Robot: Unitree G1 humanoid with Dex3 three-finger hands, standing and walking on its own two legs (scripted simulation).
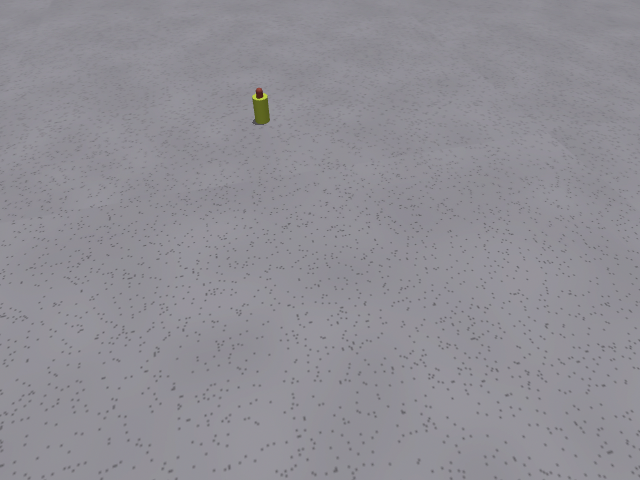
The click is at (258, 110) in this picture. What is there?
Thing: necked bottle
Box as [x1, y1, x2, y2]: [252, 88, 269, 123]
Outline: 257,88 256,93 252,96 255,120 258,123 265,123 269,120 267,97 260,88
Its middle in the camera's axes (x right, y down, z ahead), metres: -0.35 -0.79 +2.24
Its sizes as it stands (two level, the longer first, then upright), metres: 0.085 0.085 0.198
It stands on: the floor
